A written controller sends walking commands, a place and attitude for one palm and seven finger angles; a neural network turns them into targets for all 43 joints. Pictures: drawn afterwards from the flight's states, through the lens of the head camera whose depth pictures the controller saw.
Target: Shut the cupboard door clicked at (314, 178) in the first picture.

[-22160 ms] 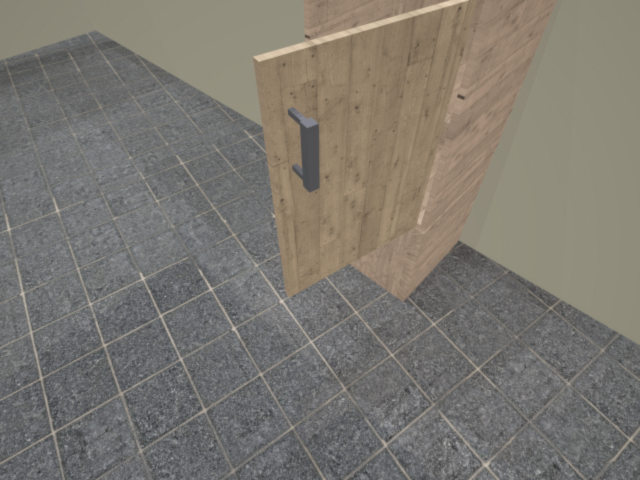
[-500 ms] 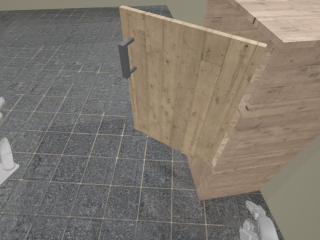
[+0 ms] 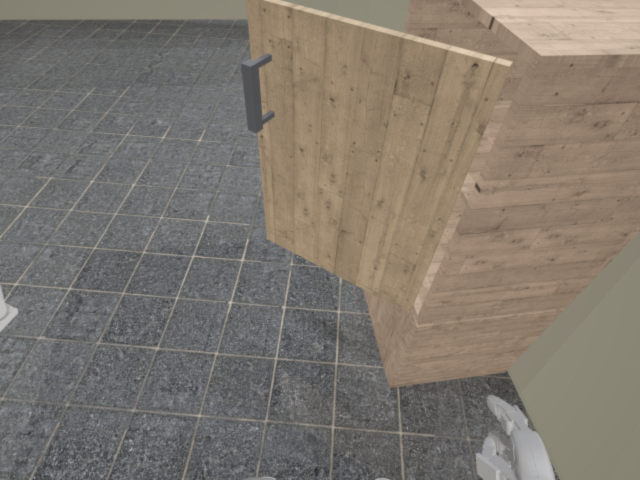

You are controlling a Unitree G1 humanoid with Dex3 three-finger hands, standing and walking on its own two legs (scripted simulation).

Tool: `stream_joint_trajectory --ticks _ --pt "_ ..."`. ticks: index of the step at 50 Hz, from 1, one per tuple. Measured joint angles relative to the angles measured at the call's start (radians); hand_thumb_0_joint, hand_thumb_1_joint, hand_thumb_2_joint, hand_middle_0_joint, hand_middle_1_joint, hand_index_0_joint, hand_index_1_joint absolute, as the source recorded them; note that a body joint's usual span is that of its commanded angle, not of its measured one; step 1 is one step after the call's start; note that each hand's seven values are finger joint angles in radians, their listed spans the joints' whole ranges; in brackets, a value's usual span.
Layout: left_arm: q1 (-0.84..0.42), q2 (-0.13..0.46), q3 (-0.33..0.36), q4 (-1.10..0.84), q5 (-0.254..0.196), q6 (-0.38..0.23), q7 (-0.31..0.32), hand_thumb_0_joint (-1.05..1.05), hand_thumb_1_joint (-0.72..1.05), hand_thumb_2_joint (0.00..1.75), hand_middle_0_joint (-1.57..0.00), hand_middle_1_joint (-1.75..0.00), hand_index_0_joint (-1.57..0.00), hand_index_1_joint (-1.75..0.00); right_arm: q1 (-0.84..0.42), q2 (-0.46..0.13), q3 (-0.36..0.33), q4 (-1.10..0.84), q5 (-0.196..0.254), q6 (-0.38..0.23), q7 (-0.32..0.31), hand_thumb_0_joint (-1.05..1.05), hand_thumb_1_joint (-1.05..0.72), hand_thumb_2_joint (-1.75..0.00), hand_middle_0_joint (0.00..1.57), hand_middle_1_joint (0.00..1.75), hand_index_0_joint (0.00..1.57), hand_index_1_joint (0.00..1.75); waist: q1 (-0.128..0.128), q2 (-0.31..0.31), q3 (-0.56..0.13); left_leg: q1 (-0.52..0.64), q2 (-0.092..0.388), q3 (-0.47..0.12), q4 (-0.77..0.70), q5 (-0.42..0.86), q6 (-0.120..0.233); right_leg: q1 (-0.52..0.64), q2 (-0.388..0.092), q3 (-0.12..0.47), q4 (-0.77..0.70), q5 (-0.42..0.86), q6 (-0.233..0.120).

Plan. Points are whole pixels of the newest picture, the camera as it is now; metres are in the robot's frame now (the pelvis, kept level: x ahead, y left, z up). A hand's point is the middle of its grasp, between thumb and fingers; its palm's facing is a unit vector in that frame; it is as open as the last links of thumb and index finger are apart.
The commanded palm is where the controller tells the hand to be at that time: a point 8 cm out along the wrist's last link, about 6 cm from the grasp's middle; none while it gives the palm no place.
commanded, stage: step back with the hand held close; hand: left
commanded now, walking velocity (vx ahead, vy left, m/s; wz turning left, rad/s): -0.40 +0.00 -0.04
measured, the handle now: (260, 93) +0.71 +0.16 +0.13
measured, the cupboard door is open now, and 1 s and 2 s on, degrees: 50 50 50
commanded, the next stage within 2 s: stop stepping back and stand still in 0.42 s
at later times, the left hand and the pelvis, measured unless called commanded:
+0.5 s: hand out of the picture +0.11 +0.27 +0.21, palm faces +0.44 -0.81 -0.40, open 7.4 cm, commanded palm +0.04 +0.30 +0.20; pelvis -0.12 +0.01 +0.02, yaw -3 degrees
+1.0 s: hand out of the picture +0.02 +0.26 +0.18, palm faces +0.40 -0.85 -0.35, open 7.4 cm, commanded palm -0.05 +0.30 +0.20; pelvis -0.21 +0.01 +0.02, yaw -4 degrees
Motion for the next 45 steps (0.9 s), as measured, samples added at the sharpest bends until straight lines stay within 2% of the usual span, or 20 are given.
stream_joint_trajectory --ticks 5,8,9,11,14,16,19,21,24,26,27,28,29,32,34,36,38,39,42,45 --pt "-0.042 -0.055 -0.065 0.048 -0.001 0.012 0.012 0.01 0.89 0.90 -0.21 -0.30 -0.21 -0.30 -0.004 -0.019 -0.022 0.039 0.001 0.020 0.018 0.01 -0.91 -0.90 0.21 0.30 0.20 0.30 -0.007 0.004 0.003 -0.058 -0.001 -0.007 0.084 -0.124 -0.021 -0.023 -0.018 -0.009 -0.043 0.052 0.001" --pt "-0.017 -0.049 -0.091 0.029 -0.001 0.023 0.014 0.01 0.89 0.90 -0.21 -0.30 -0.21 -0.30 -0.005 -0.013 -0.017 0.048 0.003 0.035 0.020 0.01 -0.91 -0.90 0.21 0.30 0.20 0.30 -0.020 -0.032 0.018 -0.010 0.014 -0.006 0.018 -0.107 -0.024 -0.040 -0.037 -0.006 -0.073 0.093 0.011" --pt "-0.004 -0.038 -0.090 0.017 -0.003 0.023 0.014 0.01 0.89 0.90 -0.21 -0.30 -0.21 -0.30 -0.005 -0.007 -0.014 0.047 0.002 0.035 0.016 0.01 -0.91 -0.90 0.21 0.30 0.20 0.30 -0.028 -0.050 0.026 -0.004 0.012 0.003 -0.025 -0.035 -0.022 -0.052 -0.048 -0.005 -0.068 0.091 0.013" --pt "0.017 -0.025 -0.084 -0.007 0.003 0.023 0.016 0.01 0.89 0.90 -0.21 -0.30 -0.21 -0.30 -0.001 0.003 -0.011 0.041 -0.005 0.021 0.004 0.02 -0.91 -0.90 0.21 0.30 0.20 0.30 -0.035 -0.049 0.049 -0.019 0.022 0.001 -0.035 0.073 -0.012 -0.083 -0.025 0.007 0.042 -0.028 0.014" --pt "0.040 -0.003 -0.053 -0.031 0.006 0.021 0.020 0.01 0.88 0.90 -0.22 -0.30 -0.21 -0.30 0.018 0.040 -0.017 0.070 -0.018 -0.026 -0.003 0.02 -0.91 -0.90 0.21 0.30 0.20 0.30 -0.034 -0.011 0.037 -0.033 0.061 -0.038 -0.062 0.089 -0.012 -0.101 0.059 0.013 0.380 -0.169 0.011" --pt "0.050 0.006 -0.023 -0.059 -0.008 0.014 0.027 0.01 0.88 0.90 -0.22 -0.30 -0.22 -0.30 0.031 0.064 -0.015 0.093 -0.020 -0.049 0.004 0.02 -0.91 -0.90 0.21 0.30 0.20 0.30 -0.017 0.004 0.006 -0.035 0.087 -0.049 -0.116 0.122 -0.021 -0.041 0.078 -0.008 0.421 -0.227 0.008" --pt "0.060 -0.005 0.004 -0.088 -0.030 -0.006 0.039 0.01 0.89 0.90 -0.21 -0.30 -0.21 -0.30 0.029 0.086 -0.003 0.122 -0.019 -0.085 0.021 0.02 -0.91 -0.90 0.21 0.30 0.20 0.30 0.017 0.010 -0.044 -0.036 0.116 -0.025 -0.202 0.181 -0.028 0.095 0.056 -0.041 0.258 -0.280 0.010" --pt "0.039 -0.024 -0.007 -0.078 -0.038 -0.008 0.039 0.01 0.89 0.90 -0.21 -0.30 -0.21 -0.30 0.004 0.093 0.010 0.134 -0.022 -0.105 0.028 0.02 -0.91 -0.90 0.21 0.30 0.20 0.30 0.030 0.014 -0.059 -0.041 0.127 -0.001 -0.248 0.219 -0.030 0.173 0.044 -0.041 0.123 -0.291 0.012" --pt "-0.030 -0.040 -0.048 -0.029 -0.038 0.008 0.027 0.01 0.89 0.90 -0.21 -0.30 -0.21 -0.30 -0.057 0.096 0.025 0.135 -0.032 -0.120 0.033 0.02 -0.90 -0.90 0.21 0.30 0.20 0.30 0.031 0.024 -0.045 -0.060 0.136 0.022 -0.298 0.282 -0.035 0.268 0.035 -0.039 -0.092 -0.231 0.007" --pt "-0.061 -0.026 -0.065 -0.005 -0.042 0.021 0.011 0.01 0.89 0.90 -0.20 -0.30 -0.20 -0.30 -0.100 0.100 0.031 0.119 -0.031 -0.115 0.036 0.01 -0.90 -0.90 0.21 0.30 0.21 0.30 0.028 0.015 -0.023 -0.080 0.135 0.046 -0.311 0.319 -0.043 0.312 0.023 -0.040 -0.229 -0.139 0.001" --pt "-0.068 -0.019 -0.072 0.001 -0.044 0.024 0.001 0.01 0.89 0.90 -0.20 -0.30 -0.20 -0.30 -0.121 0.099 0.032 0.109 -0.029 -0.108 0.037 0.01 -0.90 -0.90 0.21 0.30 0.21 0.30 0.027 0.017 -0.008 -0.092 0.142 0.055 -0.307 0.333 -0.047 0.319 0.024 -0.039 -0.267 -0.142 -0.003" --pt "-0.066 -0.022 -0.086 0.006 -0.044 0.027 -0.011 0.01 0.89 0.90 -0.20 -0.30 -0.20 -0.30 -0.136 0.090 0.031 0.103 -0.026 -0.097 0.037 0.01 -0.90 -0.90 0.21 0.30 0.21 0.30 0.018 0.041 0.010 -0.098 0.157 0.043 -0.302 0.333 -0.051 0.315 0.042 -0.043 -0.267 -0.136 -0.007" --pt "-0.047 -0.016 -0.098 0.004 -0.046 0.031 -0.021 0.01 0.89 0.90 -0.21 -0.30 -0.20 -0.30 -0.138 0.085 0.029 0.097 -0.021 -0.084 0.036 0.01 -0.90 -0.90 0.21 0.30 0.21 0.30 0.008 0.052 0.020 -0.099 0.158 0.029 -0.287 0.277 -0.055 0.310 0.051 -0.043 -0.258 -0.126 -0.011" --pt "0.065 0.026 -0.102 -0.044 -0.047 0.040 -0.032 0.01 0.89 0.90 -0.21 -0.30 -0.21 -0.30 -0.081 0.073 0.029 0.079 0.004 -0.050 0.026 0.01 -0.90 -0.90 0.21 0.30 0.21 0.30 0.002 0.001 -0.007 -0.126 0.089 0.000 -0.077 0.073 -0.062 0.284 0.017 -0.014 -0.217 -0.118 -0.017" --pt "0.147 0.051 -0.075 -0.070 -0.044 0.042 -0.025 0.01 0.89 0.90 -0.22 -0.30 -0.21 -0.30 -0.023 0.054 0.028 0.075 0.008 -0.033 0.015 0.01 -0.90 -0.90 0.21 0.30 0.21 0.30 0.000 -0.034 -0.053 -0.101 0.053 0.004 0.011 0.030 -0.062 0.277 -0.004 0.007 -0.204 -0.122 -0.017" --pt "0.176 0.058 -0.055 -0.064 -0.041 0.043 -0.007 0.01 0.88 0.90 -0.22 -0.30 -0.22 -0.30 0.036 0.020 0.019 0.076 0.007 -0.031 -0.001 0.01 -0.90 -0.90 0.21 0.30 0.21 0.30 -0.011 -0.033 -0.094 -0.022 0.043 0.012 -0.049 0.063 -0.057 0.282 -0.011 0.000 -0.193 -0.131 -0.012" --pt "0.142 0.042 -0.056 -0.027 -0.035 0.041 0.012 0.01 0.88 0.90 -0.22 -0.30 -0.22 -0.30 0.085 -0.028 -0.002 0.086 0.009 -0.042 -0.018 0.01 -0.90 -0.90 0.21 0.30 0.20 0.30 -0.023 0.010 -0.125 0.072 0.054 -0.002 -0.159 0.067 -0.044 0.282 0.003 -0.032 -0.166 -0.150 -0.002" --pt "0.103 0.029 -0.061 0.010 -0.032 0.039 0.020 0.01 0.88 0.90 -0.22 -0.30 -0.22 -0.30 0.095 -0.037 -0.017 0.111 0.011 -0.044 -0.026 0.01 -0.91 -0.90 0.21 0.30 0.20 0.30 -0.031 0.011 -0.132 0.079 0.041 -0.011 -0.171 0.047 -0.034 0.280 -0.008 -0.046 -0.149 -0.161 0.004" --pt "0.013 -0.037 -0.064 0.121 -0.028 0.045 0.039 0.01 0.88 0.90 -0.22 -0.30 -0.22 -0.30 0.100 -0.047 -0.025 0.153 0.015 -0.036 -0.036 0.02 -0.91 -0.90 0.20 0.30 0.20 0.30 -0.012 -0.006 -0.119 0.100 0.022 0.008 -0.178 0.085 -0.014 0.297 -0.031 -0.031 -0.152 -0.147 0.015" --pt "-0.025 -0.078 -0.069 0.181 -0.021 0.067 0.048 0.01 0.89 0.90 -0.21 -0.30 -0.21 -0.30 0.092 -0.029 -0.012 0.146 0.009 -0.053 -0.037 0.02 -0.91 -0.90 0.20 0.30 0.20 0.29 -0.025 -0.019 -0.095 0.110 0.014 0.019 -0.214 0.124 -0.010 0.280 -0.030 -0.013 -0.129 -0.149 0.000"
